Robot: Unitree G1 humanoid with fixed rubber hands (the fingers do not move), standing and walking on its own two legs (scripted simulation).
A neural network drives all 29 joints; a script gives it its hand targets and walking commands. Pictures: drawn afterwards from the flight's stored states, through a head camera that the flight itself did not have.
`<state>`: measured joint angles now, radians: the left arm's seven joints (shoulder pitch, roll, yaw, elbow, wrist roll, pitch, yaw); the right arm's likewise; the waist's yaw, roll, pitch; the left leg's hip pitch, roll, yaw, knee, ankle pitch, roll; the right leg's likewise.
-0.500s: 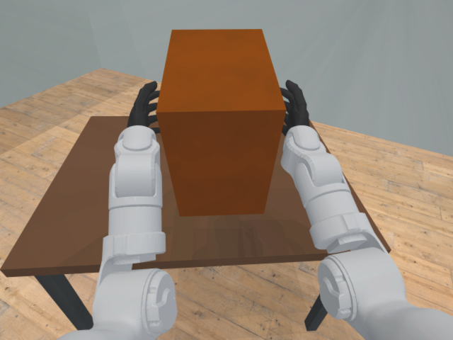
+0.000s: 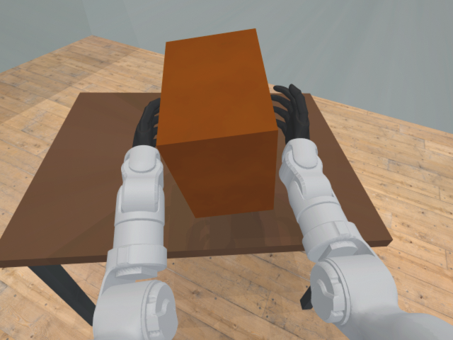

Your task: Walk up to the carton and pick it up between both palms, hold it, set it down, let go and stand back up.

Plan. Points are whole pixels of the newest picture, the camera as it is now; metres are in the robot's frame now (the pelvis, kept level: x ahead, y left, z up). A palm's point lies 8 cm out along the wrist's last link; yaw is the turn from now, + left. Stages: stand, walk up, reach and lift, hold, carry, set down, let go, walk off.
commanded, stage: set down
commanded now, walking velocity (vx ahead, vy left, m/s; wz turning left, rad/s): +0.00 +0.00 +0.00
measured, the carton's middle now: (223, 131) +0.46 +0.00 +0.15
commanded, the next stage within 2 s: none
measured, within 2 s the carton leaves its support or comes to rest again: neither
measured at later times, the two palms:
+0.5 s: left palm (162, 152) +0.41 +0.11 +0.14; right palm (302, 149) +0.39 -0.15 +0.15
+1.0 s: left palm (172, 159) +0.41 +0.09 +0.11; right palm (305, 154) +0.40 -0.16 +0.13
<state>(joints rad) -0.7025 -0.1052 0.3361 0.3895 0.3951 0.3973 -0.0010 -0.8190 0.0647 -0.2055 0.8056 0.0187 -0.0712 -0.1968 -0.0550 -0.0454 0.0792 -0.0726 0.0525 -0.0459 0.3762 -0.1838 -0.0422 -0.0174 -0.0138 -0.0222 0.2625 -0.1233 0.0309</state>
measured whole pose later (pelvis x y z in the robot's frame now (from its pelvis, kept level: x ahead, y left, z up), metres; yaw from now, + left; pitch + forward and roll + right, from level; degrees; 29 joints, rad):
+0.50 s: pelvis +0.01 +0.00 +0.00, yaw +0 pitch -6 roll -1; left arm -0.75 -0.11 0.34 0.60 0.38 0.33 0.03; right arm -0.79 0.06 -0.30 0.90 -0.05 -0.10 -0.18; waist -0.06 -0.04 0.08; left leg -0.07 0.05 -0.05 0.37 -0.19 -0.04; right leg -0.02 -0.01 -0.02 0.25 -0.13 0.03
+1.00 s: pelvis +0.01 +0.00 +0.00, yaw +0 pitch -5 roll -1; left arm -0.76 -0.12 0.37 0.76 0.38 0.20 0.06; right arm -0.79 0.07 -0.42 0.95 -0.17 -0.14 -0.14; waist -0.06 -0.03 0.08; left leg -0.07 0.05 -0.04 0.35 -0.18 -0.04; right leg -0.03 -0.01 -0.02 0.25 -0.13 0.03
